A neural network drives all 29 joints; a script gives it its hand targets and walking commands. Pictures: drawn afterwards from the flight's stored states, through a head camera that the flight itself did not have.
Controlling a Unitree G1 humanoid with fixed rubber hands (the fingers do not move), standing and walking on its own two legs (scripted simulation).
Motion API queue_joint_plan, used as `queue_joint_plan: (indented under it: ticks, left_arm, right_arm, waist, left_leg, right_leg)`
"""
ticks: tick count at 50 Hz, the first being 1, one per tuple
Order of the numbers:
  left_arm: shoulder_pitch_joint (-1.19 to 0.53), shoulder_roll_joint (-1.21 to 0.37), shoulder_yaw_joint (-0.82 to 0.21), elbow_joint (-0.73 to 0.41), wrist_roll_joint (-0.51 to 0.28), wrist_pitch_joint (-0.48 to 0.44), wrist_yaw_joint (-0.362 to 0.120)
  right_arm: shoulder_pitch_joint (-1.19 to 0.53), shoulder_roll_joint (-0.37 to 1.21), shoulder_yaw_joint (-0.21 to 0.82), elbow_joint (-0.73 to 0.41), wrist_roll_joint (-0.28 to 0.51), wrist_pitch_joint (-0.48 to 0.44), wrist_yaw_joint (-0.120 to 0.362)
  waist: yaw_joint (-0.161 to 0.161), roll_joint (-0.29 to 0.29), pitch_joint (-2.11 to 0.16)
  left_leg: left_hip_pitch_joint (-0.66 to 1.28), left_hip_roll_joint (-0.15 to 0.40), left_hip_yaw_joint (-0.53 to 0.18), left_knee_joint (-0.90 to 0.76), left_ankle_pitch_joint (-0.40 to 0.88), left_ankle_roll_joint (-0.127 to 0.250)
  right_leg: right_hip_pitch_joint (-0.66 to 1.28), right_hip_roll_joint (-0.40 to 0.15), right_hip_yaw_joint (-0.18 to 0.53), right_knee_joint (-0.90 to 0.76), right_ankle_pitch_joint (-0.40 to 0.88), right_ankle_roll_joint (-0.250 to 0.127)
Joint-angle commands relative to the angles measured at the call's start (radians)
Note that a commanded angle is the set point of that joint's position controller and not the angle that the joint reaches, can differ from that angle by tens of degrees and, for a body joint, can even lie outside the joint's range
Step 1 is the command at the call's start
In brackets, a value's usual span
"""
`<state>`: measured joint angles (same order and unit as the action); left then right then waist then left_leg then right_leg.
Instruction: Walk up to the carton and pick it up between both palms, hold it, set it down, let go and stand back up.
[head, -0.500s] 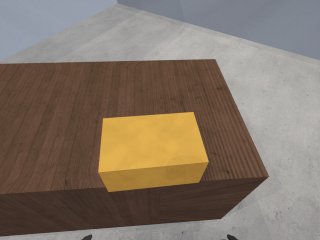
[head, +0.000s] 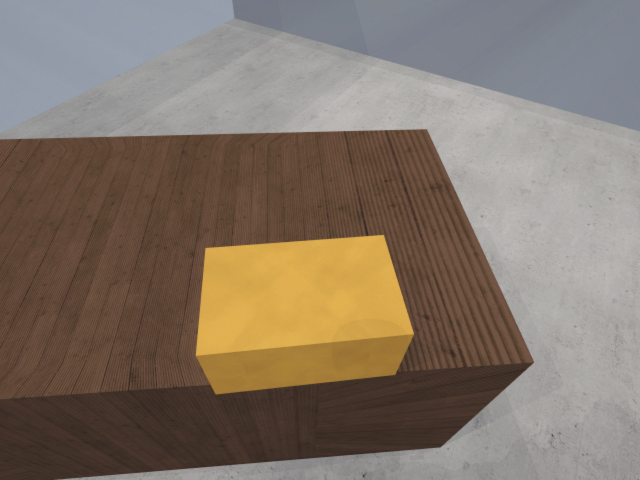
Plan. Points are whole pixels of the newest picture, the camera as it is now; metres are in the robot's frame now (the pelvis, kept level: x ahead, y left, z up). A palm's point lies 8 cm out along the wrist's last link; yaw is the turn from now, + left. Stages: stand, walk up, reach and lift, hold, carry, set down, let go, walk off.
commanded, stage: stand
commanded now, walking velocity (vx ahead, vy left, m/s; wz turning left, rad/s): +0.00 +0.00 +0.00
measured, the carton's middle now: (301, 312) +0.39 +0.03 -0.08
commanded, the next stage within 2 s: walk up in 0.50 s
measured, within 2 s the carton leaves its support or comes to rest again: neither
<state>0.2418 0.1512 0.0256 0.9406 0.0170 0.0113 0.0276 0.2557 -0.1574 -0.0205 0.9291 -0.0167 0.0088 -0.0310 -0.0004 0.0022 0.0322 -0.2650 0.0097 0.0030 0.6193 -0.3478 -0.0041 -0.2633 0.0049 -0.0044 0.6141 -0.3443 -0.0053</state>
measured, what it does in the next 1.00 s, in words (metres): stands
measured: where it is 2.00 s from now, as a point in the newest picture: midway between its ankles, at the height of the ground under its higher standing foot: outside the picture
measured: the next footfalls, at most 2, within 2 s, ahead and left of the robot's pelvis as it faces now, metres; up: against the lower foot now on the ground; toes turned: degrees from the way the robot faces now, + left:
right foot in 1.20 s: -0.04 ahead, -0.12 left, +0.00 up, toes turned +1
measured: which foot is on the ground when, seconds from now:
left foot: down 0.00-1.00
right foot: down 0.00-1.00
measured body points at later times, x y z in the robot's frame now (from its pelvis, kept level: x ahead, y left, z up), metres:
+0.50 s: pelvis +0.00 +0.00 +0.01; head +0.01 +0.00 +0.46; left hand +0.00 +0.20 -0.15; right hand +0.00 -0.21 -0.15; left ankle -0.01 +0.12 -0.73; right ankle -0.01 -0.12 -0.73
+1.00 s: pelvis -0.05 +0.00 -0.01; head -0.01 +0.01 +0.44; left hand +0.03 +0.26 -0.16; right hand +0.02 -0.26 -0.16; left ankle -0.01 +0.12 -0.73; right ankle -0.01 -0.12 -0.73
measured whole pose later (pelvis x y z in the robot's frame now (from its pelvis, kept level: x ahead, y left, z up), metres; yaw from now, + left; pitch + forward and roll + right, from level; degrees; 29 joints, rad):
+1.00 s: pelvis -0.05 +0.00 -0.01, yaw +1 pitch -4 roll -1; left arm 0.12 0.22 0.06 1.01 0.01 0.06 0.05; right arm 0.16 -0.21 -0.05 0.99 -0.02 0.03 -0.06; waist -0.01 0.01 0.15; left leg -0.34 0.01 -0.02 0.74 -0.34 -0.01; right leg -0.32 0.01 -0.03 0.71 -0.33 -0.01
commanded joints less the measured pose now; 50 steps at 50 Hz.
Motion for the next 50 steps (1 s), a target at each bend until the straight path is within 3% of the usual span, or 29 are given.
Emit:
queue_joint_plan:
  ticks: [1,17,34,35,36,41,46,48,49,50]
  left_arm:
    - [0.037,0.104,0.027,-0.015,-0.002,-0.021,0.009]
    - [0.072,0.05,0.017,0.147,-0.003,-0.021,0.018]
    - [0.101,0.016,0.004,0.217,-0.002,-0.018,0.025]
    - [-0.022,0.175,0.04,0.137,0.004,-0.022,0.039]
    - [0.0,0.164,0.038,0.136,0.006,-0.025,0.04]
    - [-0.005,0.152,0.046,0.09,-0.001,0.0,0.038]
    - [-0.057,0.208,0.06,0.034,-0.005,0.034,0.032]
    - [-0.089,0.217,0.058,0.009,-0.002,0.045,0.027]
    - [-0.1,0.214,0.055,-0.004,-0.001,0.05,0.024]
    - [-0.109,0.202,0.049,-0.017,0.001,0.056,0.021]
  right_arm:
    - [0.045,-0.1,-0.027,-0.012,0.001,-0.021,-0.008]
    - [0.073,-0.045,-0.018,0.159,0.002,-0.018,-0.017]
    - [0.093,-0.009,-0.006,0.238,0.002,-0.011,-0.023]
    - [-0.03,-0.155,-0.036,0.148,-0.009,-0.021,-0.037]
    - [-0.009,-0.148,-0.035,0.148,-0.008,-0.027,-0.039]
    - [-0.003,-0.127,-0.038,0.096,-0.002,-0.007,-0.041]
    - [0.005,-0.123,-0.037,0.033,-0.006,0.021,-0.037]
    - [0.016,-0.138,-0.041,0.01,-0.006,0.021,-0.032]
    - [0.017,-0.155,-0.045,-0.002,-0.004,0.02,-0.029]
    - [0.016,-0.183,-0.052,-0.013,0.0,0.018,-0.026]
  waist:
    - [0.0,0.0,-0.018]
    - [0.0,0.001,0.045]
    - [0.0,0.002,0.08]
    - [-0.003,0.0,0.179]
    - [-0.003,0.001,0.067]
    - [0.001,-0.012,-0.042]
    - [-0.006,-0.055,-0.017]
    - [-0.015,-0.047,-0.01]
    - [-0.018,-0.021,-0.003]
    - [-0.025,0.036,0.01]
  left_leg:
    - [0.021,0.055,-0.072,-0.146,0.253,0.05]
    - [0.073,0.062,-0.064,-0.212,0.268,0.037]
    - [0.082,0.064,-0.06,-0.242,0.244,0.027]
    - [0.017,0.09,-0.066,-0.141,0.468,0.049]
    - [0.05,0.101,-0.062,-0.118,0.495,0.059]
    - [0.049,0.072,-0.062,-0.02,0.387,0.071]
    - [0.041,0.016,-0.046,0.094,0.202,0.052]
    - [0.04,0.023,-0.068,0.08,0.163,0.058]
    - [0.015,0.048,-0.11,0.03,0.144,0.072]
    - [-0.042,0.106,-0.193,-0.077,0.126,0.109]
  right_leg:
    - [0.026,-0.067,0.08,-0.143,0.253,-0.048]
    - [0.076,-0.072,0.073,-0.21,0.269,-0.037]
    - [0.08,-0.073,0.072,-0.244,0.244,-0.032]
    - [0.033,-0.096,0.076,-0.148,0.462,-0.043]
    - [0.077,-0.109,0.072,-0.128,0.494,-0.054]
    - [0.055,-0.105,0.081,-0.073,0.394,-0.089]
    - [-0.101,-0.166,0.154,-0.141,0.24,-0.151]
    - [-0.147,-0.157,0.148,-0.128,0.166,-0.146]
    - [-0.153,-0.126,0.126,-0.09,0.113,-0.127]
    - [-0.138,-0.063,0.081,0.012,0.038,-0.091]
